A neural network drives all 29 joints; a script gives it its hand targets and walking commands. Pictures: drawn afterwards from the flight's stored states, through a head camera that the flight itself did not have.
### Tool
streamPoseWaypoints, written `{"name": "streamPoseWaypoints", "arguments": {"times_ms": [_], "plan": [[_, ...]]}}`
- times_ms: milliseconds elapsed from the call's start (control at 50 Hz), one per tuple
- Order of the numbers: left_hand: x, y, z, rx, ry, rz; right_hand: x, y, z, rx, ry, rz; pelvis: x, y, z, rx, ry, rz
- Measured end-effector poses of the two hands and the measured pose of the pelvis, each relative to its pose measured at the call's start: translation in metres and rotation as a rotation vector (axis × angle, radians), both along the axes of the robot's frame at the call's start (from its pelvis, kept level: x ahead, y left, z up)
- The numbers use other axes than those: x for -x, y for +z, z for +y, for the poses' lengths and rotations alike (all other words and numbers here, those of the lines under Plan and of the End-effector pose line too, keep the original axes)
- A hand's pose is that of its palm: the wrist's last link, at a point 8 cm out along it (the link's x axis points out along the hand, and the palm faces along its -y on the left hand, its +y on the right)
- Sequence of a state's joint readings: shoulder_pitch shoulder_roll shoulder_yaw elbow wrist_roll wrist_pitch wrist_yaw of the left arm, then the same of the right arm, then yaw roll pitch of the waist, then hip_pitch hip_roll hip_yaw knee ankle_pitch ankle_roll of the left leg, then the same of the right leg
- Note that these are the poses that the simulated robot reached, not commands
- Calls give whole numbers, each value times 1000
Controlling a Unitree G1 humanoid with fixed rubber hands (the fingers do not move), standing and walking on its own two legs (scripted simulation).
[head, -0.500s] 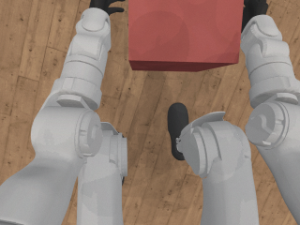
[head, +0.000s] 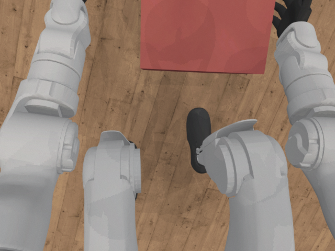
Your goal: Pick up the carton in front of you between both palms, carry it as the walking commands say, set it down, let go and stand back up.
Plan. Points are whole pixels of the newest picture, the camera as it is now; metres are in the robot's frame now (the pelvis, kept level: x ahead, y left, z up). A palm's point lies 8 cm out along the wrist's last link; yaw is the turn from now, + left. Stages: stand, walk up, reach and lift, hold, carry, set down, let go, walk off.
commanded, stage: set down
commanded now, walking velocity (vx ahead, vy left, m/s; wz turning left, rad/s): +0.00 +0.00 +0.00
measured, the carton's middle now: (192, 23) +0.51 -0.10 -0.25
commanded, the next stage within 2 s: let go in 1.02 s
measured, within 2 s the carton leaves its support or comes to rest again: neither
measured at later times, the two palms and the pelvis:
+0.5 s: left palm out of the picture +0.57 +0.11 -0.02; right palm out of the picture +0.48 -0.27 -0.02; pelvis +0.01 +0.00 +0.10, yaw +0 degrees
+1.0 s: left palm out of the picture +0.57 +0.12 +0.14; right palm out of the picture +0.47 -0.28 +0.13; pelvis +0.04 -0.01 +0.23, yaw +0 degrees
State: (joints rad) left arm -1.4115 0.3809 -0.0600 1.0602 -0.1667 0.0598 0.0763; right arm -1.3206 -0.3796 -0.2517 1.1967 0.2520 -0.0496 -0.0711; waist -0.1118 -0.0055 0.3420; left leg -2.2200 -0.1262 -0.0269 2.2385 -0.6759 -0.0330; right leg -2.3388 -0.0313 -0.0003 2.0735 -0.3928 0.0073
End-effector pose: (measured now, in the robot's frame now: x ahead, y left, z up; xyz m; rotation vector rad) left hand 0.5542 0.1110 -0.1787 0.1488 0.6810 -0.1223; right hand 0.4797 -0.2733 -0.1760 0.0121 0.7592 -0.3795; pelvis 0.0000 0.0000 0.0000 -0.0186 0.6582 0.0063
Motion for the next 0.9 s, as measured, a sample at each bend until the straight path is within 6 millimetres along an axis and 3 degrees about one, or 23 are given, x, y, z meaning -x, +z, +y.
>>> {"name": "streamPoseWaypoints", "arguments": {"times_ms": [160,340,620,900], "plan": [[-9,56,-13,-15,13,-66,-2,48,7,-24,0,-113,1,19,1,-11,-20,14],[-12,123,-9,-21,49,-36,5,112,4,-17,1,-112,-5,65,0,-31,-29,80],[-12,195,-1,-19,35,-60,3,190,1,-2,15,-127,-22,129,-5,-33,-32,159],[-14,287,4,-11,23,-57,7,281,-3,-14,22,-135,-37,207,-4,-38,-41,154]]}}
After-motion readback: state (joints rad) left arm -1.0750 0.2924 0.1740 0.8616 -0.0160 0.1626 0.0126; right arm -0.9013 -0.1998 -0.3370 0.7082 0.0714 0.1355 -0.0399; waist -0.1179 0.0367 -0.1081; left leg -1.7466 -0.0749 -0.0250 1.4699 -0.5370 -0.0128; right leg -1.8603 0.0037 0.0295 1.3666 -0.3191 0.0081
